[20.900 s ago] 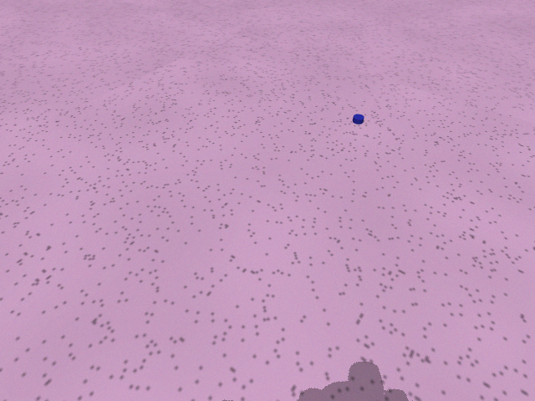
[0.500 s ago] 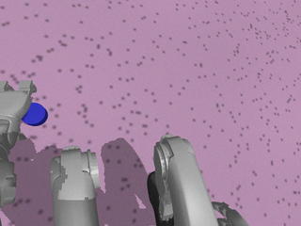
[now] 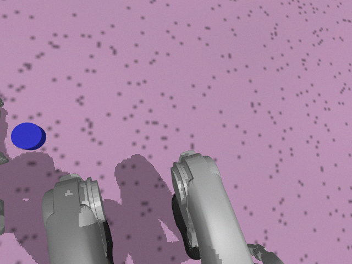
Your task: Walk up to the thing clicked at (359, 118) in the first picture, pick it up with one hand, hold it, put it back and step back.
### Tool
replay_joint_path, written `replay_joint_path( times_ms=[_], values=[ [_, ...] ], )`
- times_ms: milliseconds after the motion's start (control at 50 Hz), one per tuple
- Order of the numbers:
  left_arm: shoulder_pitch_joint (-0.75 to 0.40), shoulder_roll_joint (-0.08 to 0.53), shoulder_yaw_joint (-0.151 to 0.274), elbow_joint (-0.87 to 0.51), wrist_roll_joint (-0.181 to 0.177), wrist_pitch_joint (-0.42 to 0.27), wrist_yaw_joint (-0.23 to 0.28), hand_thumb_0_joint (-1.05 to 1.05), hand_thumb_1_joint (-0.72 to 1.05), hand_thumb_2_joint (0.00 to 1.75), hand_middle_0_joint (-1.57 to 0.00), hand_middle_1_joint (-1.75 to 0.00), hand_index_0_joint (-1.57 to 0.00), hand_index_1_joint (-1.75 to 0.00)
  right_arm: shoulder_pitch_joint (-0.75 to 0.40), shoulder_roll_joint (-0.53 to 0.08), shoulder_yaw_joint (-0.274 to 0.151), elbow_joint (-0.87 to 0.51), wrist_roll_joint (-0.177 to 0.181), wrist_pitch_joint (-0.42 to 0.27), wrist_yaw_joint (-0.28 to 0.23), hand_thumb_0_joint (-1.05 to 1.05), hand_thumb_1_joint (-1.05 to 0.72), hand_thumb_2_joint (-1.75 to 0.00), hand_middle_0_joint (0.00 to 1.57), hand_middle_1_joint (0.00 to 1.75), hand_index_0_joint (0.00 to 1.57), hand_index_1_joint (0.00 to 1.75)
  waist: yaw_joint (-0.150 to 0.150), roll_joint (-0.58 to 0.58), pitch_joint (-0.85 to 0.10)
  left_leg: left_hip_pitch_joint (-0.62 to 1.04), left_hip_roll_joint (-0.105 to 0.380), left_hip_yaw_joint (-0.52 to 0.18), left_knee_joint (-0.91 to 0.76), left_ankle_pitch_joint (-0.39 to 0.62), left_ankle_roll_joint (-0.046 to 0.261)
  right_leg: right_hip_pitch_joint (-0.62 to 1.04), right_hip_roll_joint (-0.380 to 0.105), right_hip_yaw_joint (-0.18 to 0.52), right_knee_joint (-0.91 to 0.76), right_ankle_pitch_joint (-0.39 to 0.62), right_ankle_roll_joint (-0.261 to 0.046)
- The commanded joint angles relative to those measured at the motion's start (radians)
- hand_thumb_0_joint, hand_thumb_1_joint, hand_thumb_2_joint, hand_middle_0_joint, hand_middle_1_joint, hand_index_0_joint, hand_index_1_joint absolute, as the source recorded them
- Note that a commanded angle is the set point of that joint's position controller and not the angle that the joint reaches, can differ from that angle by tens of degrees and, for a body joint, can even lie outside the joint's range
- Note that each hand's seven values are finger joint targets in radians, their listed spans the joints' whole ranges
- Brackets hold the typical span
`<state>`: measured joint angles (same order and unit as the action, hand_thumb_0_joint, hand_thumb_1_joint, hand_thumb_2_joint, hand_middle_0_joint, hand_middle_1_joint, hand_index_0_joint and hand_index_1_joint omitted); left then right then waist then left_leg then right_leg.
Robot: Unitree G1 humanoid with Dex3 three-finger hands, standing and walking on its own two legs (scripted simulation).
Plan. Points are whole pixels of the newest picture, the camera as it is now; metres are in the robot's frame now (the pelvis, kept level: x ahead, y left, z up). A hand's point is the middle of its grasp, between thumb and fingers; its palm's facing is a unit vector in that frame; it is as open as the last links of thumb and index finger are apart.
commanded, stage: close in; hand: left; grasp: from above
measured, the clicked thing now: (29, 136) +0.45 +0.31 -0.31
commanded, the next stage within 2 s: rest palm in 0.06 s
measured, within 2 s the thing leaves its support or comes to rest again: neither
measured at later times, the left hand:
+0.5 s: hand (18, 141) +0.42 +0.30 -0.23, palm faces -0.36 -0.04 -0.93, open 14.1 cm
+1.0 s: hand (24, 137) +0.44 +0.30 -0.26, palm faces -0.44 -0.16 -0.89, open 14.2 cm
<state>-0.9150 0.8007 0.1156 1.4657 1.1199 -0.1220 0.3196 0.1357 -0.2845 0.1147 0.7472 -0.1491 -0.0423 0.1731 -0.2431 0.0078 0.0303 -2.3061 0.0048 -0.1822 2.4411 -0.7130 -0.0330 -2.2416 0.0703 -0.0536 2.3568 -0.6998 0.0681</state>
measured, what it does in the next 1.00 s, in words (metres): stands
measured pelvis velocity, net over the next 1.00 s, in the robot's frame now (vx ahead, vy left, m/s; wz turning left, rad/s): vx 0.00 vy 0.01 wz -0.09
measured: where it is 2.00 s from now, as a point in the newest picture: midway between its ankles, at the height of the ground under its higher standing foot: (149, 250)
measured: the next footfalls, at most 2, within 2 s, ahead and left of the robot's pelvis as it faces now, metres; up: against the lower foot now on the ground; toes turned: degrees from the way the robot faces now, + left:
none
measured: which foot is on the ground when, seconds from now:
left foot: down 0.00-1.00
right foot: down 0.00-1.00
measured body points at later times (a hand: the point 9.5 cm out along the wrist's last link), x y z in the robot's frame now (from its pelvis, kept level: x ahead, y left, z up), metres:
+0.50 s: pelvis -0.01 +0.02 -0.03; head +0.21 +0.13 +0.35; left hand +0.44 +0.30 -0.18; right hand +0.10 -0.27 -0.10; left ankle +0.07 +0.14 -0.29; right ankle +0.10 -0.12 -0.29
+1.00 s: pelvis +0.00 +0.01 -0.03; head +0.26 +0.11 +0.32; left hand +0.46 +0.31 -0.21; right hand +0.02 -0.25 -0.09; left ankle +0.07 +0.14 -0.29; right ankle +0.10 -0.13 -0.29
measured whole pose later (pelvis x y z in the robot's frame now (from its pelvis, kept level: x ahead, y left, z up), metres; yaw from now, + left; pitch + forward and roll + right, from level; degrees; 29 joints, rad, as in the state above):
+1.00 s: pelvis +0.00 +0.01 -0.03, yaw -5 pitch +27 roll -13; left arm -0.92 0.95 0.18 1.67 1.28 -0.32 0.62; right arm 0.11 -0.32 0.24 0.73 -0.28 -0.17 0.25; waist -0.33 -0.11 0.14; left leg -2.32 0.00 -0.28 2.57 -0.73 -0.05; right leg -2.22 0.09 -0.13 2.41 -0.69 0.08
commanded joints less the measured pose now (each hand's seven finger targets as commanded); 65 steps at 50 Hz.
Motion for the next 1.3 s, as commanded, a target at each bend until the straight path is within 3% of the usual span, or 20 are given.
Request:
replay_joint_path(
  times_ms=[0,60,120,180,260,300,400,480,500,520,560,600,620,700,720,820,900,1020,1180,1280],
  values=[
    [-0.159,0.147,-0.022,-0.186,-0.018,-0.152,-0.034,0.0,-0.52,0.96,-0.08,-1.06,-0.1,-1.04,0.215,-0.264,-0.094,-0.017,0.001,0.005,-0.021,0.0,-0.9,-0.89,0.2,0.3,0.2,0.3,-0.023,0.138,-0.668,0.369,-0.012,0.107,-0.198,0.216,0.062,0.463,0.018,-0.116,-0.257,0.259,-0.085],
    [-0.226,0.183,-0.001,-0.331,0.01,-0.272,0.029,0.0,-0.5,0.92,-0.07,-1.05,-0.1,-1.02,0.201,-0.27,-0.109,-0.026,-0.011,0.009,-0.028,0.0,-0.9,-0.89,0.2,0.3,0.2,0.3,-0.004,0.212,-0.706,0.464,-0.011,0.102,-0.19,0.202,0.044,0.417,0.016,-0.126,-0.255,0.223,-0.095],
    [-0.188,0.176,0.009,-0.297,0.088,-0.316,0.149,0.0,-0.49,0.92,-0.06,-1.06,-0.09,-1.03,0.136,-0.261,-0.102,-0.029,-0.021,0.015,-0.032,0.0,-0.89,-0.89,0.2,0.3,0.2,0.3,-0.004,0.267,-0.679,0.512,-0.004,0.098,-0.191,0.176,0.037,0.328,0.015,-0.133,-0.213,0.198,-0.099],
    [-0.208,0.197,0.05,-0.204,0.183,-0.296,0.291,0.0,-0.52,0.97,-0.06,-0.99,-0.07,-0.98,0.092,-0.266,-0.104,-0.005,-0.04,0.017,-0.033,0.0,-0.89,-0.89,0.2,0.3,0.2,0.3,-0.009,0.324,-0.656,0.557,0.001,0.107,-0.211,0.183,0.029,0.232,0.01,-0.15,-0.17,0.197,-0.098],
    [-0.293,0.179,0.021,-0.004,0.284,-0.217,0.416,0.0,-0.54,1.0,-0.06,-0.96,-0.05,-0.96,0.064,-0.282,-0.107,0.037,-0.058,0.0,-0.027,0.0,-0.89,-0.9,0.2,0.3,0.2,0.3,-0.059,0.355,-0.607,0.55,-0.002,0.095,-0.229,0.15,0.026,0.124,0.009,-0.177,-0.153,0.179,-0.096],
    [-0.323,0.15,-0.025,0.06,0.29,-0.166,0.449,0.0,-0.53,0.99,-0.06,-0.97,-0.05,-0.97,0.043,-0.282,-0.105,0.046,-0.064,-0.016,-0.017,0.0,-0.89,-0.9,0.2,0.3,0.2,0.3,-0.066,0.36,-0.601,0.528,-0.006,0.096,-0.226,0.118,0.031,0.102,0.015,-0.174,-0.154,0.164,-0.099],
    [-0.388,0.153,-0.052,0.196,0.243,-0.047,0.482,0.0,-0.49,0.95,-0.06,-1.01,-0.07,-1.0,0.021,-0.296,-0.079,0.047,-0.084,-0.07,0.011,0.0,-0.89,-0.9,0.2,0.3,0.2,0.3,-0.096,0.36,-0.553,0.453,-0.003,0.09,-0.223,0.048,0.041,0.109,0.014,-0.171,-0.166,0.125,-0.09],
    [-0.398,0.173,-0.047,0.231,0.185,0.001,0.42,0.0,-0.45,0.91,-0.05,-1.06,-0.09,-1.02,0.032,-0.314,-0.055,0.019,-0.081,-0.118,0.038,0.0,-0.89,-0.9,0.2,0.3,0.2,0.3,-0.114,0.32,-0.519,0.422,0.005,0.075,-0.186,0.036,0.051,0.117,0.006,-0.164,-0.157,0.127,-0.082],
    [-0.4,0.184,-0.047,0.229,0.174,0.005,0.4,0.0,-0.46,0.91,-0.05,-1.06,-0.09,-1.02,0.045,-0.314,-0.044,0.014,-0.079,-0.128,0.044,0.0,-0.89,-0.9,0.2,0.3,0.2,0.3,-0.11,0.322,-0.511,0.415,0.005,0.074,-0.184,0.046,0.053,0.131,0.006,-0.163,-0.158,0.137,-0.083],
    [-0.435,0.27,0.01,0.152,0.159,-0.002,0.39,0.0,-0.47,0.92,-0.05,-1.06,-0.08,-1.02,0.051,-0.327,-0.042,-0.003,-0.079,-0.132,0.042,0.0,-0.89,-0.9,0.2,0.3,0.2,0.3,-0.104,0.308,-0.564,0.434,0.008,0.068,-0.181,0.083,0.054,0.169,0.011,-0.166,-0.163,0.161,-0.083],
    [-0.372,0.282,0.04,0.193,0.139,-0.001,0.355,0.0,-0.46,0.9,-0.05,-1.06,-0.09,-1.03,0.077,-0.33,-0.028,-0.02,-0.08,-0.141,0.048,0.0,-0.89,-0.9,0.2,0.3,0.2,0.3,-0.105,0.31,-0.578,0.457,0.008,0.064,-0.176,0.147,0.05,0.218,0.008,-0.169,-0.148,0.21,-0.083],
    [-0.326,0.268,0.038,0.203,0.117,-0.015,0.319,0.0,-0.48,0.91,-0.05,-1.07,-0.08,-1.04,0.091,-0.317,-0.015,-0.024,-0.084,-0.152,0.056,0.0,-0.9,-0.9,0.2,0.3,0.2,0.3,-0.107,0.316,-0.584,0.456,0.008,0.061,-0.165,0.187,0.05,0.263,0.016,-0.172,-0.137,0.247,-0.085],
    [-0.283,0.298,0.056,0.211,0.113,-0.022,0.308,0.0,-0.48,0.91,-0.05,-1.07,-0.08,-1.04,0.101,-0.314,-0.007,-0.021,-0.084,-0.148,0.053,0.0,-0.9,-0.9,0.2,0.3,0.2,0.3,-0.091,0.309,-0.607,0.456,0.007,0.058,-0.174,0.211,0.048,0.297,0.022,-0.177,-0.142,0.265,-0.088],
    [-0.267,0.332,0.053,0.129,0.091,-0.063,0.263,0.0,-0.5,0.92,-0.05,-1.05,-0.07,-1.02,0.129,-0.308,0.011,-0.023,-0.092,-0.146,0.062,0.0,-0.9,-0.9,0.2,0.3,0.2,0.3,-0.094,0.353,-0.65,0.498,0.009,0.065,-0.146,0.302,0.043,0.372,0.026,-0.18,-0.135,0.346,-0.089],
    [-0.238,0.361,0.079,0.104,0.087,-0.077,0.263,0.0,-0.51,0.93,-0.06,-1.04,-0.07,-1.02,0.152,-0.312,0.018,-0.016,-0.096,-0.138,0.061,0.0,-0.9,-0.9,0.2,0.3,0.2,0.3,-0.087,0.359,-0.669,0.509,0.01,0.065,-0.147,0.346,0.042,0.422,0.031,-0.182,-0.145,0.385,-0.086],
    [-0.248,0.385,0.099,0.063,0.109,-0.162,0.279,0.0,-0.54,0.96,-0.06,-1.0,-0.06,-0.99,0.176,-0.345,0.033,-0.018,-0.113,-0.122,0.067,0.0,-0.89,-0.9,0.2,0.3,0.2,0.3,-0.122,0.357,-0.625,0.49,0.017,0.058,-0.107,0.363,0.039,0.432,0.033,-0.199,-0.14,0.41,-0.088],
    [-0.235,0.405,0.107,0.07,0.14,-0.209,0.322,0.0,-0.53,0.98,-0.06,-0.98,-0.06,-0.98,0.163,-0.345,0.037,-0.014,-0.122,-0.118,0.066,0.0,-0.89,-0.9,0.2,0.3,0.2,0.3,-0.109,0.357,-0.583,0.463,0.02,0.057,-0.125,0.265,0.04,0.406,0.041,-0.203,-0.161,0.329,-0.085],
    [-0.267,0.353,0.027,0.178,0.198,-0.192,0.401,0.0,-0.5,0.96,-0.06,-0.98,-0.07,-0.97,0.113,-0.349,0.047,-0.012,-0.139,-0.137,0.063,0.0,-0.88,-0.9,0.2,0.3,0.2,0.3,-0.135,0.336,-0.484,0.414,0.02,0.052,-0.139,0.123,0.042,0.301,0.048,-0.216,-0.165,0.209,-0.086],
    [-0.319,0.29,-0.042,0.219,0.172,-0.112,0.463,0.0,-0.5,0.94,-0.06,-1.0,-0.07,-0.99,0.076,-0.369,0.034,0.013,-0.135,-0.191,0.075,0.0,-0.89,-0.9,0.2,0.3,0.2,0.3,-0.149,0.31,-0.471,0.413,0.027,0.033,-0.154,0.113,0.039,0.268,0.048,-0.222,-0.17,0.201,-0.086],
    [-0.362,0.354,-0.003,0.209,0.154,-0.076,0.454,0.0,-0.5,0.93,-0.06,-1.02,-0.08,-1.01,0.062,-0.383,0.043,-0.013,-0.12,-0.219,0.092,0.0,-0.9,-0.9,0.2,0.3,0.2,0.3,-0.145,0.359,-0.481,0.452,0.034,0.013,-0.162,0.148,0.033,0.271,0.038,-0.223,-0.147,0.24,-0.085]
  ],
)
